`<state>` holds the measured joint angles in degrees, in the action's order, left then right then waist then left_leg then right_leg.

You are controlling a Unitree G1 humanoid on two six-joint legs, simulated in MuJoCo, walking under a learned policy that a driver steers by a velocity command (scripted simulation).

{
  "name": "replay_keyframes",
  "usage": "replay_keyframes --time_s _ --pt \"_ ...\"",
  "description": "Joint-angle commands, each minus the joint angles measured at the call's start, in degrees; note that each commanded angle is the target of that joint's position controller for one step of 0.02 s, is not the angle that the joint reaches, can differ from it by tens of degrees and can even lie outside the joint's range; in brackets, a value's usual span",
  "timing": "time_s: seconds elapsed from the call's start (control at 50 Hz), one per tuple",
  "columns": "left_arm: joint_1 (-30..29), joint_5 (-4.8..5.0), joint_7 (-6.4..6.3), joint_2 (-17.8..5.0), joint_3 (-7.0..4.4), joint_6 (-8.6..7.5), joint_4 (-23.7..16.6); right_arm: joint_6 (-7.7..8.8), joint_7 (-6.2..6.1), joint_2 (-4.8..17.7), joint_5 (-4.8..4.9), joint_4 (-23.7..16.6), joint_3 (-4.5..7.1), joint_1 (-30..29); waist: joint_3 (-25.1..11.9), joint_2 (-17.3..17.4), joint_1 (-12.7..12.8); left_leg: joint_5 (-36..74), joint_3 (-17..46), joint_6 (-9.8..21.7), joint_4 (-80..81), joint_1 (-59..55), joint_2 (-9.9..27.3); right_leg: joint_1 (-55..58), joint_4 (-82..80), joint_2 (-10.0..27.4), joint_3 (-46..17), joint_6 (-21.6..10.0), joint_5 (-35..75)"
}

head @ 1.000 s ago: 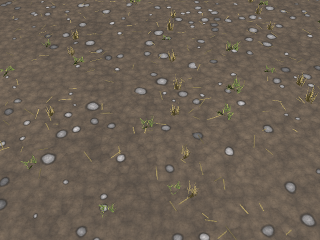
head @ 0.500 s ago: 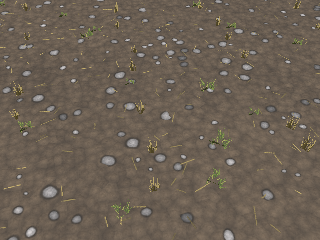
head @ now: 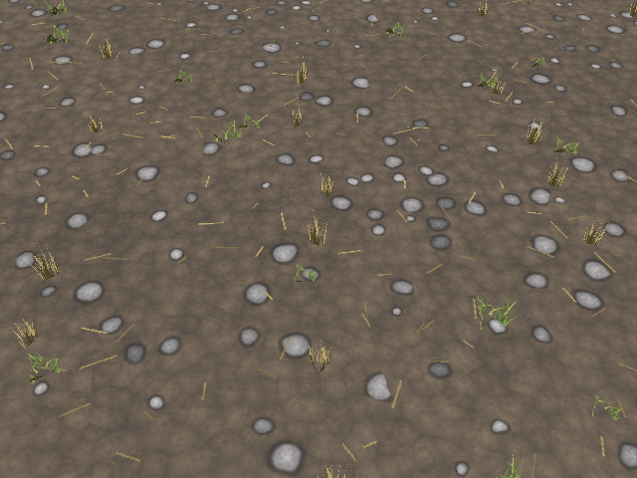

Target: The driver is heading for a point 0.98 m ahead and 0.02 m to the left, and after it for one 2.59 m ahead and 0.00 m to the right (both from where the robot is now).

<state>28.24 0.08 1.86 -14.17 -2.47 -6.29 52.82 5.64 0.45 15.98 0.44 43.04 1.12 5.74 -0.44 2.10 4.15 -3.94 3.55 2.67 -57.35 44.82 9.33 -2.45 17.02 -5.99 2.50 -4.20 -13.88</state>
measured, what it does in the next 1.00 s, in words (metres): walks ahead: left foot, then right foot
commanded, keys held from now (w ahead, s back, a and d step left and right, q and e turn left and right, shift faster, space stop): w+shift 0.74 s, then shift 0.26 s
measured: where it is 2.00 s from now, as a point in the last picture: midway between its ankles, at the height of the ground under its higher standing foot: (360, 252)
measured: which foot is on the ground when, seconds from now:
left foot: up 0.00-0.20, down 0.22-0.70, up 0.72-1.00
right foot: down 0.00-0.20, up 0.22-0.70, down 0.72-1.00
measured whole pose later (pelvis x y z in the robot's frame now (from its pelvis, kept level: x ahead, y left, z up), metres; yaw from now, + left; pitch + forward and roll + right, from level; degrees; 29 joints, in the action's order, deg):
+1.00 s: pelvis +0.93 +0.01 +0.00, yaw -1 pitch +1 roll -2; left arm 21.5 -0.3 1.2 -14.4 -2.1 -6.0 52.2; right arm 5.5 0.5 16.6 0.0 43.2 1.8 3.3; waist 3.4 2.1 4.3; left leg -4.7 2.6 0.6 -45.6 38.5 4.7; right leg -7.0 16.8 -4.7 2.6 -4.0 -10.5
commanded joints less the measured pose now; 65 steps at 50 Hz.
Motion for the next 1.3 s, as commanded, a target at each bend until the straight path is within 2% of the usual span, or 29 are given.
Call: replay_keyframes --time_s 0.02,0.14,0.2,0.22,0.24,0.26,0.28,0.32,0.34,0.4,0.5,0.6,0.66,0.7,0.72,0.74,0.76,0.78,0.82,0.86,0.94,1.04,1.12,1.14,1.16,1.18,1.22,1.24,1.3 --pt "-5.87 0.71 -1.14 -6.84 -0.97 -2.07 -5.59 1.04 0.84 1.23 -0.46 -3.82 -0.37 -4.83 8.71 -1.69 -2.39 16.95 -3.52 -1.05 13.83 -8.65 -1.07 -16.71 -13.98 12.11 -6.22 -7.93 9.58" --pt "1.5 1.02 -2.11 -10.13 -1.43 0.47 -2.45 2.08 3.22 3.68 1.15 -8.17 0.67 -12.92 8.15 -4.7 -1.64 13.75 -5.98 1.07 30.1 -9.71 -7.63 7.48 -9.71 17.84 -4.19 -5.2 31.08" --pt "-1.42 -1.85 -2.49 -12.76 -1.93 2.9 -2.05 0.64 1.99 9.99 2.37 -4.68 3.77 7.52 -6.13 -11.95 -14.46 2.13 -8.73 5.09 25.61 -30.62 -11.93 11.94 17.78 18.64 -2.11 -2.5 66.57" --pt "-2.67 -2.39 -2.89 -9.92 -0.87 2.96 -3.91 -0.27 1.05 13.08 1.5 -1.11 4.51 21.31 -15.43 -8.33 -19.27 -3.57 1.59 6.64 19.2 -53.88 -3.38 -4.92 37.97 16.77 -2.41 -1.72 52.94" --pt "9.55 -0.54 -1.08 2.73 2.38 0.87 -4.53 0.49 1.89 18.25 0.21 0.9 5.98 25.08 -27.22 16.69 -10.01 -32.91 37.47 19.04 28.58 -77.6 11.31 -31.26 63.01 3.52 -7.41 1.46 -3.29" --pt "4.21 2.32 -1.09 -4.58 1.14 -1.02 -3.63 0.66 1.67 11.22 0.05 2.14 4.72 27.42 -28.38 14.08 -14.21 -40.9 48.85 16.16 40.68 -78.11 10.24 -36.91 67.19 3.77 -12.67 -0.51 -10.94" --pt "-5.88 4.24 -1.3 -8.16 0.03 -1.83 -6.96 0.79 1.3 7.94 -0.17 2.46 3.83 22.98 -15.53 10.66 -13.98 -33.48 38.2 12.92 40.92 -69.93 8.76 -42.21 67.77 6.98 -11.16 -1.8 -9.18" --pt "-14.87 2.25 -1.6 -5.9 0.54 -2.55 -10.0 1.5 1.87 5.63 -1.58 2.27 3.14 15.54 -4.27 -3.21 -9.53 -16.25 24.86 11.5 42.56 -48.97 4.5 -39.05 60.62 10.63 -9.68 -2.08 -4.49" --pt "-12.77 1.85 -1.27 -5.19 0.4 -1.81 -10.0 1.87 2.08 3.27 -2.57 2.34 2.4 13.01 -3.47 -1.62 -5.75 -14.47 20.89 11.45 43.6 -42.44 2.83 -35.17 58.34 12.88 -10.43 -2.09 -2.43" --pt "-11.14 1.44 -1.2 -2.68 0.77 0.75 -9.47 1.96 2.27 1.8 -0.4 3.33 1.84 10.91 2.02 0.27 -1.69 -14.32 14.55 12.0 48.7 -32.31 1.6 -34.94 51.94 15.95 -9.04 -0.44 -2.28" --pt "-25.72 0.0 -0.93 -3.47 1.27 0.18 -14.01 2.23 0.38 4.87 -0.14 4.68 2.24 15.78 8.37 -1.74 -5.45 -0.58 2.62 9.83 53.07 -28.57 -2.2 -38.43 30.83 15.11 -3.88 2.8 20.75" --pt "-36.4 1.44 1.29 -3.44 1.34 -1.17 -17.91 1.37 -0.51 6.77 0.93 7.61 2.16 24.18 10.16 -1.65 -8.7 5.92 -1.63 7.96 55.45 -40.06 0.06 -32.34 12.63 10.04 -0.9 1.75 29.89" --pt "-33.48 1.75 1.84 -6.95 -0.28 -1.18 -18.95 -0.5 -0.95 9.63 -0.3 8.3 2.83 24.44 4.68 3.31 -4.67 38.23 -2.15 6.03 44.78 -54.22 3.2 -29.33 11.71 4.9 1.86 -0.52 19.15" --pt "-15.48 2.72 0.61 -11.46 -2.57 0.12 -15.32 -2.25 -1.19 11.19 -2.3 8.49 3.14 21.3 -6.2 8.06 6.24 59.06 -3.92 4.16 22.37 -54.3 3.37 -11.11 14.7 3.08 2.86 -3.56 12.91" --pt "-1.32 1.93 -0.36 -14.24 -3.24 1.09 -11.58 -2.37 -1.57 8.57 -2.81 6.61 2.18 19.58 -15.29 4.93 11.29 45.37 -3.53 3.38 2.53 -37.65 1.57 12.04 20.95 11.44 -6.99 -4.97 7.08" --pt "2.25 0.63 0.47 -19.41 -4.62 0.27 -9.67 -0.4 0.26 -4.18 -1.05 5.87 -1.06 31.75 -27.03 -20.02 1.89 -11.61 1.4 0.16 -23.14 -11.25 -11.79 35.82 12.34 26.59 -42.93 -17.61 -22.14" --pt "4.34 -0.05 0.2 -12.51 -3.33 0.18 -8.26 1.54 0.35 2.77 1.65 7.06 0.15 26.87 -27.96 -17.91 5.78 -21.64 6.83 1.85 -27.17 -6.41 -12.45 35.6 0.11 25.7 -54.19 -14.91 -22.35" --pt "-1.55 -0.68 -0.11 -9.4 -2.28 0.06 -8.38 2.35 0.15 6.41 3.5 3.72 1.29 17.0 -14.88 -14.75 4.83 -21.01 5.37 2.45 -28.6 -2.18 -9.52 26.57 0.98 24.59 -42.13 -12.07 -6.02" --pt "-11.58 -1.76 0.5 -7.6 -1.6 -0.62 -9.58 2.71 -0.37 5.35 1.42 1.64 1.19 9.73 -3.94 -0.62 -0.63 -18.43 3.08 1.3 -22.13 -7.74 -6.13 3.35 1.84 21.23 -25.0 -10.73 29.9" --pt "-14.55 -1.98 0.98 -3.8 -0.38 -1.09 -8.66 0.77 -0.24 3.96 0.79 2.23 1.57 13.11 -2.75 -2.7 -5.68 -17.89 2.39 0.13 -16.04 -14.18 -3.58 -6.48 -0.3 18.88 -16.53 -10.02 41.81" --pt "-15.99 -0.55 -0.53 -7.95 -1.09 -1.44 -6.59 -0.7 -0.39 0.59 -0.56 0.38 0.5 9.01 0.46 -4.55 -7.51 -8.35 -1.66 -2.64 4.32 -16.67 -3.8 -15.51 -4.16 15.46 -6.38 -9.5 50.63" --pt "-10.15 0.75 -2.22 -9.75 -1.51 -0.19 -3.82 0.16 1.19 2.82 -1.1 -1.89 0.85 -1.86 -1.78 -5.92 -2.62 18.27 -2.53 -1.88 26.9 -23.07 -8.26 -9.22 -3.55 13.36 -3.81 -5.85 34.75" --pt "-11.91 0.12 -2.9 -9.75 -1.73 1.95 -2.68 0.61 1.56 6.76 -2.14 0.94 2.69 5.21 -3.73 -5.21 -7.06 16.23 -2.12 0.82 31.38 -29.03 -9.64 -2.7 9.04 13.91 -4.97 -2.35 34.44" --pt "-10.67 -0.34 -2.85 -8.94 -1.46 2.44 -2.81 0.75 1.27 8.69 -2.46 2.38 3.38 8.83 -5.98 -1.54 -7.93 30.56 -1.81 1.51 32.19 -34.9 -8.01 -3.59 18.2 10.09 -2.9 -0.08 30.38" --pt "-4.45 -1.27 -2.54 -5.69 -0.35 2.38 -2.64 0.61 0.86 10.8 -3.78 1.68 3.26 9.91 -12.01 6.97 -5.4 54.52 8.65 7.71 27.49 -49.13 2.55 -14.32 33.69 5.04 -1.71 2.93 9.13" --pt "6.98 0.0 -1.57 0.86 2.04 2.89 0.83 0.04 1.02 5.82 -3.61 1.63 1.54 9.73 -21.31 14.72 -2.66 56.47 21.91 17.97 27.37 -60.14 14.64 -24.6 49.68 2.69 -6.35 5.2 -25.88" --pt "-2.58 0.94 -1.41 -8.67 -0.4 4.27 -0.28 -1.34 1.53 3.84 -1.01 0.89 1.07 5.91 -15.15 3.41 -4.89 32.9 18.52 14.67 31.97 -47.66 10.14 -26.67 52.55 6.4 -9.66 5.83 -24.62" --pt "-7.53 0.83 -2.29 -8.79 -0.88 5.45 -1.38 -1.84 1.44 3.79 -0.96 0.83 0.9 2.49 -10.22 0.15 -4.02 19.78 16.65 12.92 35.6 -39.83 8.32 -27.22 49.34 8.3 -8.09 6.27 -21.14" --pt "-8.45 -0.02 -3.92 -6.0 -0.83 8.44 -1.22 -2.78 0.62 4.61 -2.71 1.17 1.3 -2.53 -5.54 5.06 -1.38 2.77 10.01 9.58 42.29 -23.71 3.13 -17.9 38.33 9.77 -5.78 7.16 -14.18"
